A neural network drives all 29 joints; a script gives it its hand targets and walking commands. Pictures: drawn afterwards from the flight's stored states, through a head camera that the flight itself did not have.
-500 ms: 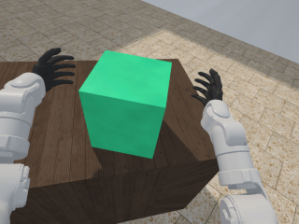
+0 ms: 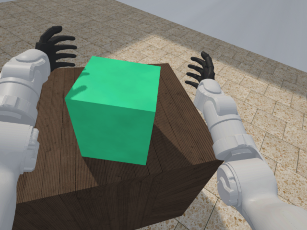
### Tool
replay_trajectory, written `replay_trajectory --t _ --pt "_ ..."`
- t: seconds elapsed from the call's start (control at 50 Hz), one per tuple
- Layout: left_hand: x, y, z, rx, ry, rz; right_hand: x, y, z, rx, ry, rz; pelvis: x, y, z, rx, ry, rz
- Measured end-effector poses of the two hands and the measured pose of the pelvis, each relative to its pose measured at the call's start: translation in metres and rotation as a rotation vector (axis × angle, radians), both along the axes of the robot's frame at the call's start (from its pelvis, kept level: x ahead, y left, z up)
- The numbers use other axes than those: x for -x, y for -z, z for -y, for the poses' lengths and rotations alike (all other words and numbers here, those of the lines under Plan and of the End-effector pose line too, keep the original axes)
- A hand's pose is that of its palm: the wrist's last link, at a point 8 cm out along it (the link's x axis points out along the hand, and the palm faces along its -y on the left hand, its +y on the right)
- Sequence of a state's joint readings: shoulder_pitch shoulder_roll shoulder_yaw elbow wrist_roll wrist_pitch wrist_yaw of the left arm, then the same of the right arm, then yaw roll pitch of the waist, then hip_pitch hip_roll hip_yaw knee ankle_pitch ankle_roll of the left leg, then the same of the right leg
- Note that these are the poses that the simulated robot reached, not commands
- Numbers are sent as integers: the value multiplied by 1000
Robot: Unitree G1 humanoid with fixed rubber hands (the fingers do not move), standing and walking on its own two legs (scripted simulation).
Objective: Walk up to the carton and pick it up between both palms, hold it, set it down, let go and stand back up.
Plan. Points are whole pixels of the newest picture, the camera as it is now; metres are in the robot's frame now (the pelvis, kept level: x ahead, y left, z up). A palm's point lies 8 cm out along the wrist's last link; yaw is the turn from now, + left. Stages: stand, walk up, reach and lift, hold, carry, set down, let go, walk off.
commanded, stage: reach and lift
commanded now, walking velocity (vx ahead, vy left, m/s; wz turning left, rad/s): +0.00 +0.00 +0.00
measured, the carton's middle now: (120, 112) +0.47 +0.00 +0.05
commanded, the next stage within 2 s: none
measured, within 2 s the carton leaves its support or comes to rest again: neither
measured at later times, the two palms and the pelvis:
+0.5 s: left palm (54, 70) +0.50 +0.16 +0.19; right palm (192, 89) +0.41 -0.19 +0.18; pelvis +0.00 -0.01 +0.00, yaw +1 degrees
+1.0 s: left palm (60, 91) +0.50 +0.16 +0.12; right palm (184, 107) +0.40 -0.18 +0.11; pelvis -0.01 -0.01 -0.01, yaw +1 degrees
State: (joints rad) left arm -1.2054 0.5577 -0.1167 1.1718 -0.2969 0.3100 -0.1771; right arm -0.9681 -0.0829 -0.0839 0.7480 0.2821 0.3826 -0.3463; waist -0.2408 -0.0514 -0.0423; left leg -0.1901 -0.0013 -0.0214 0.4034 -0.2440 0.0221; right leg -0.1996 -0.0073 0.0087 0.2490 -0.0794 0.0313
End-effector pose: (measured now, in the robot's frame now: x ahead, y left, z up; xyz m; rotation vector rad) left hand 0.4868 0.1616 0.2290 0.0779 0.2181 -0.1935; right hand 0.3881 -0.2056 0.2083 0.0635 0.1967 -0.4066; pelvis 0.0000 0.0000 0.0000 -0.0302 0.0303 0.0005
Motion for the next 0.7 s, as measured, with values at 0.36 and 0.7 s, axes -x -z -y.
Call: replay_trajectory --t 0.36,0.7 --pt "-14 9 7 16 -51 -15 -22 -2 -15 20 -16 -25 0 0 8 -2 -13 -63" --pt "-11 69 8 16 -70 -36 -15 64 -16 18 13 -76 4 5 10 3 -15 -147"
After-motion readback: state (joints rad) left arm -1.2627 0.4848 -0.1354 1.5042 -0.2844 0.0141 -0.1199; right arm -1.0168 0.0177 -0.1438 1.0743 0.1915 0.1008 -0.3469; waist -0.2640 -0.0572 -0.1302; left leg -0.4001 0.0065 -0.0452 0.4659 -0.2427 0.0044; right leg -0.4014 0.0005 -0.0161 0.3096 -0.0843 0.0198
